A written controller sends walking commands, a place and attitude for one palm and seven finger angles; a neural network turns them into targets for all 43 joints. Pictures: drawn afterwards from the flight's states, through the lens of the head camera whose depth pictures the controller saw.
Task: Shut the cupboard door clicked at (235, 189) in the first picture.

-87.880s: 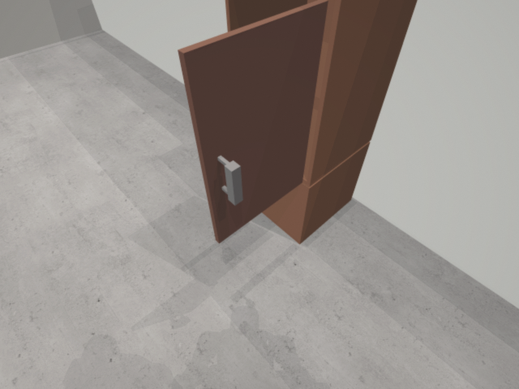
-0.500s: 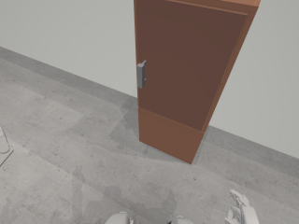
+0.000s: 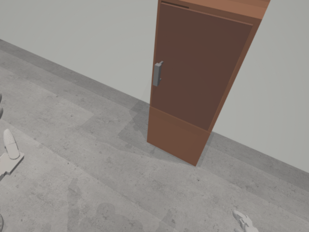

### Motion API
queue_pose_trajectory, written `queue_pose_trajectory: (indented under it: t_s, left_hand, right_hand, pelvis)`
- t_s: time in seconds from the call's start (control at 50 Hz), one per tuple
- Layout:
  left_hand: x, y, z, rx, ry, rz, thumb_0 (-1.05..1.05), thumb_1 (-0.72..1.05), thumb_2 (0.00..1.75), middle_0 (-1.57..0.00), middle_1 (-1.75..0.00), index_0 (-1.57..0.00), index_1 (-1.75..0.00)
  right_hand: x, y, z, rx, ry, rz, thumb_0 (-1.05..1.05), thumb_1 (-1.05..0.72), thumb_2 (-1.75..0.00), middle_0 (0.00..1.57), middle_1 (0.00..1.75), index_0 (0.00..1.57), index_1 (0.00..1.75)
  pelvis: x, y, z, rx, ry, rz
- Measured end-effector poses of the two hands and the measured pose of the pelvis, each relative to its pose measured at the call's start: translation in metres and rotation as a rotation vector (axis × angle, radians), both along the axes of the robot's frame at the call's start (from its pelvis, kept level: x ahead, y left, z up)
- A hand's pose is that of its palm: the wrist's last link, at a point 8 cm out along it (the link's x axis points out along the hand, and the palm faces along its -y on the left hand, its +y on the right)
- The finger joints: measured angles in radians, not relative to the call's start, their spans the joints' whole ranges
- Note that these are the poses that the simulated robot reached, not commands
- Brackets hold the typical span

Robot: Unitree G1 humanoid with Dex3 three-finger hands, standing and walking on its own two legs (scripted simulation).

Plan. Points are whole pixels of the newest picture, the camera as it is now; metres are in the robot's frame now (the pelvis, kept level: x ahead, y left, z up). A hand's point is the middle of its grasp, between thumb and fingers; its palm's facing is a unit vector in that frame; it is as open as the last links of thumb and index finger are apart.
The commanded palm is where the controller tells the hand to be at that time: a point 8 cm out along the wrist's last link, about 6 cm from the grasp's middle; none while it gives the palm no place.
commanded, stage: stop stepping back and stand still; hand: left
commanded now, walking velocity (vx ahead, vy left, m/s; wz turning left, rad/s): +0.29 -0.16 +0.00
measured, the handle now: (158, 73) +0.89 +0.07 -0.06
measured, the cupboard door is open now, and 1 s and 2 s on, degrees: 0 0 0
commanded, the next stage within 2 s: let the arm hang, fingers relaxed in 1.08 s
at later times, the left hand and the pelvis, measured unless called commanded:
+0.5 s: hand (20, 170) +0.16 +0.26 +0.18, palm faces +0.42 -0.82 -0.39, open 7.4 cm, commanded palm +0.11 +0.29 +0.19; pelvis -0.06 +0.01 +0.01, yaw -5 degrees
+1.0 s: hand (27, 151) +0.20 +0.27 +0.17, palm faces +0.38 -0.82 -0.43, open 7.4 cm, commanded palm +0.14 +0.31 +0.19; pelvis -0.03 +0.02 +0.01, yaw -5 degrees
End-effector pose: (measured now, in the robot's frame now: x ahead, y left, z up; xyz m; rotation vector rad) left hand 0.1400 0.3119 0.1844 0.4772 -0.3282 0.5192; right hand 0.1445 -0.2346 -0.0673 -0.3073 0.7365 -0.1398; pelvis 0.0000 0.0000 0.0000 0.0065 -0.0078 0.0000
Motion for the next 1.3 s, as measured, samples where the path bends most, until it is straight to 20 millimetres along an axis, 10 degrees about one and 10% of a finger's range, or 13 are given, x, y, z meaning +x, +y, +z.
queue_pose_trajectory:
  t_s: [0.22, 0.5, 0.86, 1.18, 1.22, 1.3]
  left_hand:
    - [-0.015, -0.009, 0.025, 0.052, 0.012, -0.128, 0.01, 0.89, 0.9, -0.21, -0.3, -0.2, -0.3]
    - [-0.024, -0.015, 0.008, 0.018, 0.053, -0.125, 0.01, 0.89, 0.9, -0.21, -0.3, -0.21, -0.3]
    - [0.007, -0.006, 0.008, 0.057, 0.116, -0.152, 0.01, 0.89, 0.9, -0.21, -0.3, -0.21, -0.3]
    - [0.023, 0.003, 0.004, 0.028, 0.135, -0.164, 0.01, 0.89, 0.9, -0.21, -0.3, -0.21, -0.3]
    - [0.031, 0.005, -0.02, 0.019, 0.232, -0.189, 0.01, 0.89, 0.9, -0.21, -0.3, -0.2, -0.3]
    - [0.036, 0.005, -0.133, -0.142, 0.709, -0.19, 0.0, 0.9, 0.9, -0.2, -0.3, -0.2, -0.3]
  right_hand:
    - [-0.064, 0.017, 0.024, 0.067, -0.08, -0.095, 0.01, -0.9, -0.9, 0.2, 0.3, 0.2, 0.3]
    - [-0.125, -0.024, -0.005, 0.001, 0.091, -0.192, 0.02, -0.9, -0.9, 0.2, 0.3, 0.2, 0.3]
    - [-0.058, 0.025, -0.006, 0.107, -0.001, -0.128, 0.02, -0.9, -0.9, 0.2, 0.3, 0.2, 0.3]
    - [-0.034, 0.019, 0.014, 0.052, -0.046, -0.143, 0.01, -0.9, -0.9, 0.2, 0.3, 0.2, 0.3]
    - [-0.034, 0.015, 0.007, 0.065, -0.035, -0.106, 0.01, -0.9, -0.9, 0.2, 0.3, 0.2, 0.3]
    - [-0.044, 0.004, -0.017, 0.062, 0.064, -0.072, 0.01, -0.9, -0.9, 0.2, 0.3, 0.2, 0.3]
  pelvis:
    - [-0.041, 0.006, 0.018, -0.039, -0.008, -0.051]
    - [-0.057, 0.006, 0.01, 0.004, -0.015, -0.079]
    - [-0.034, 0.021, 0.009, -0.014, 0.018, -0.087]
    - [-0.025, 0.028, 0.013, -0.017, 0.033, -0.096]
    - [-0.028, 0.032, 0.011, -0.02, 0.035, -0.086]
    - [-0.038, 0.041, 0.005, -0.017, 0.031, -0.078]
